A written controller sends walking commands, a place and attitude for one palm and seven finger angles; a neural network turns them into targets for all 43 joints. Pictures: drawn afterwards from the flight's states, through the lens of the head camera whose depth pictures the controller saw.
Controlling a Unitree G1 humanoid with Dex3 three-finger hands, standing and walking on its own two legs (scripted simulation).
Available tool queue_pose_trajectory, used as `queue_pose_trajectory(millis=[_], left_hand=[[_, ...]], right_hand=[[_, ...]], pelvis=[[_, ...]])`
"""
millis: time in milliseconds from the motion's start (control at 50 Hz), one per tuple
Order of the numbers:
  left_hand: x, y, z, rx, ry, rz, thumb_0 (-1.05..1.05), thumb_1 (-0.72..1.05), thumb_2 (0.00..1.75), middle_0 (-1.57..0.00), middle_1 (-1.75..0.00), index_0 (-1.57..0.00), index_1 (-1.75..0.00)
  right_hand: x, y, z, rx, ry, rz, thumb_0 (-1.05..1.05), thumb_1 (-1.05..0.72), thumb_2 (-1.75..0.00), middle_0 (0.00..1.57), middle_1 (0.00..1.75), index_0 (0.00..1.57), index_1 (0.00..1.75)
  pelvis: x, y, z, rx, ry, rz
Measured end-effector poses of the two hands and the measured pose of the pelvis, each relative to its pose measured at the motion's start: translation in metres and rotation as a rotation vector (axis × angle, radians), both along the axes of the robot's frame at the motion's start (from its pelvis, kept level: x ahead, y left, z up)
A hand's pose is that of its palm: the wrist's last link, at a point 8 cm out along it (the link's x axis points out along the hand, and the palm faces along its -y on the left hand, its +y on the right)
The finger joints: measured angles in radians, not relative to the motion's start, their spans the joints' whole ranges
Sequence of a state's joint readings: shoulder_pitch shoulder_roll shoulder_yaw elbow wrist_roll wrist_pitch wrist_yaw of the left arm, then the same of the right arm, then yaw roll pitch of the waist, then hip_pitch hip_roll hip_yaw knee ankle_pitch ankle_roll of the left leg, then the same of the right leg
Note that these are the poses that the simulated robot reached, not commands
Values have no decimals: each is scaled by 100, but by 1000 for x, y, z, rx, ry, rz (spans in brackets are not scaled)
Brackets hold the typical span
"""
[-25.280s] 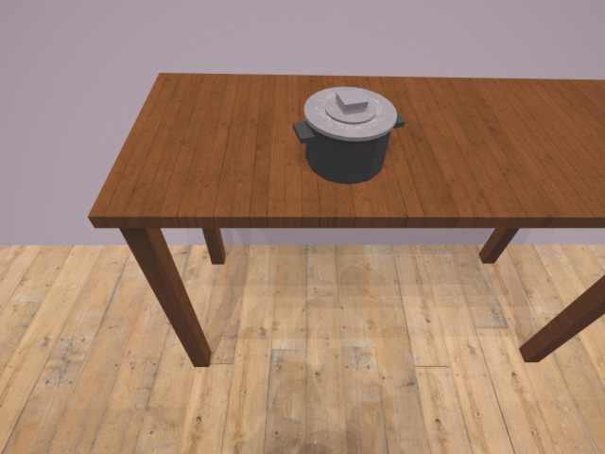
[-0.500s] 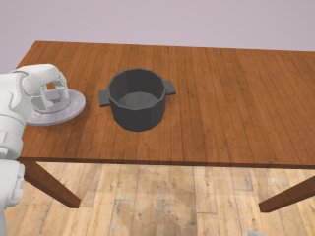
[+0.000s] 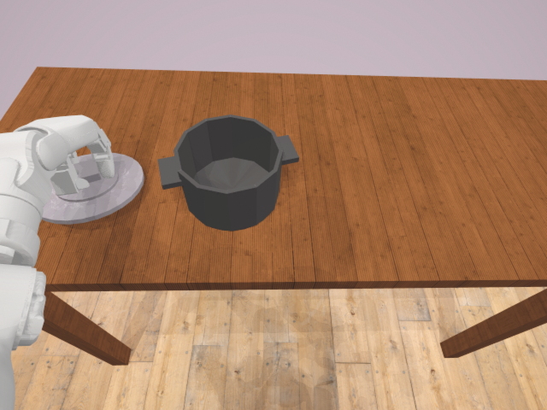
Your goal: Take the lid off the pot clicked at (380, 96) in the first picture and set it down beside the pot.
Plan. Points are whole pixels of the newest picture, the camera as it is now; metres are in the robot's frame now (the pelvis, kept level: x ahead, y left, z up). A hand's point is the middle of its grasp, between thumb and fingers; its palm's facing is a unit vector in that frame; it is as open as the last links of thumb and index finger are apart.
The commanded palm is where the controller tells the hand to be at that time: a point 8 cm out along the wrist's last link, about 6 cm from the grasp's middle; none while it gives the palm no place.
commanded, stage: lower the lid onto the table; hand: left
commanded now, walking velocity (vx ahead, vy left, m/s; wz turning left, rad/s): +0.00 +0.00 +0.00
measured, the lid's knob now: (83, 172) +0.46 +0.29 +0.06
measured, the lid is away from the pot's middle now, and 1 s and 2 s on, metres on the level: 0.23 0.24 0.24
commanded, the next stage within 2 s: open the fingers wide in 0.50 s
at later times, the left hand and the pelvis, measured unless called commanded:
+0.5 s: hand (75, 171) +0.45 +0.29 +0.08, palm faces -0.46 -0.12 -0.88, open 6.6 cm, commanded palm +0.46 +0.29 +0.12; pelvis +0.00 +0.00 -0.01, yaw -1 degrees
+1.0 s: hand (72, 177) +0.44 +0.29 +0.07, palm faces -0.41 -0.07 -0.91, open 7.0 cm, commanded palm +0.45 +0.29 +0.12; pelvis -0.01 -0.01 -0.01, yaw -2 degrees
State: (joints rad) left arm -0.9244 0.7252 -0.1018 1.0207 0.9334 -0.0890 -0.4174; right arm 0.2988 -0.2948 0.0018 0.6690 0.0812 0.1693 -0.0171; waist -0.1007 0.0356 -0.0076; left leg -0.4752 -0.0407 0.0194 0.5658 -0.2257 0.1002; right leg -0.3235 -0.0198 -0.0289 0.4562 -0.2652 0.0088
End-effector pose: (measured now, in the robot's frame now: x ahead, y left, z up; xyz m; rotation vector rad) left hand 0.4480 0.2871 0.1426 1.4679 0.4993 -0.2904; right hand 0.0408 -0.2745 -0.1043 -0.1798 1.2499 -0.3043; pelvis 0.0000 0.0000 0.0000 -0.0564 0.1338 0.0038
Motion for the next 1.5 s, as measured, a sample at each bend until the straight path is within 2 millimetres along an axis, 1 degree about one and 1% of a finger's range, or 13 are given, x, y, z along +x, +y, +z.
queue_pose_trajectory(millis=[160, 400, 620, 700, 760, 880, 1120, 1240, 1380, 1500], left_hand=[[4, 2, -2, -8, -2, 5, 1, 9, 114, -71, -69, -94, -78], [6, 4, -4, -16, -14, 14, 0, 6, 112, -72, -73, -97, -79], [6, 3, -5, -11, -17, 21, -1, 6, 111, -71, -75, -98, -79], [2, 1, -8, 32, -39, -42, -1, 7, 110, -71, -74, -97, -80], [-2, 2, -10, 30, -61, -59, -1, 8, 108, -70, -75, -96, -81], [-6, 7, -11, -13, -87, -42, -2, 11, 106, -67, -77, -91, -81], [-5, 8, -12, 0, -83, -33, -2, 14, 101, -64, -80, -75, -81], [-1, 11, -12, -3, -77, -24, -2, 10, 96, -63, -82, -67, -79], [2, 18, -12, -1, -78, -18, -1, 4, 89, -59, -84, -57, -77], [1, 23, -17, -9, -72, -18, -1, -3, 84, -50, -79, -49, -75]], right_hand=[[-5, 0, -3, 3, 19, -15, 0, -91, -90, 20, 30, 20, 30], [-8, 0, -7, 9, 10, -26, 0, -91, -90, 20, 30, 20, 30], [-22, -3, -11, 9, 22, -46, 0, -91, -90, 20, 30, 20, 30], [-27, -4, -12, -2, 43, -54, 0, -91, -90, 20, 30, 20, 30], [-30, -4, -13, -5, 71, -53, 0, -91, -90, 20, 30, 20, 30], [-27, -5, -12, -4, 82, -51, 0, -91, -90, 20, 30, 20, 30], [-9, -5, -10, -1, 35, -38, 0, -91, -90, 20, 30, 20, 30], [-4, -2, -11, -1, 31, -29, 0, -91, -90, 20, 30, 20, 30], [-4, 0, -11, -2, 45, -33, 0, -91, -90, 20, 30, 20, 30], [-7, 2, -11, -1, 64, -40, 0, -91, -90, 20, 30, 20, 30]], pelvis=[[3, 1, -3, -2, 17, -5], [-2, -1, -9, -5, 41, -14], [-8, -3, -14, -6, 57, -22], [-8, -5, -15, -6, 66, -34], [-10, -5, -16, -8, 67, -33], [-10, -7, -14, -8, 67, -30], [-7, -5, -13, -9, 62, -29], [-6, -4, -14, -9, 68, -29], [-3, -2, -15, -11, 77, -31], [-1, 1, -15, -15, 79, -30]])
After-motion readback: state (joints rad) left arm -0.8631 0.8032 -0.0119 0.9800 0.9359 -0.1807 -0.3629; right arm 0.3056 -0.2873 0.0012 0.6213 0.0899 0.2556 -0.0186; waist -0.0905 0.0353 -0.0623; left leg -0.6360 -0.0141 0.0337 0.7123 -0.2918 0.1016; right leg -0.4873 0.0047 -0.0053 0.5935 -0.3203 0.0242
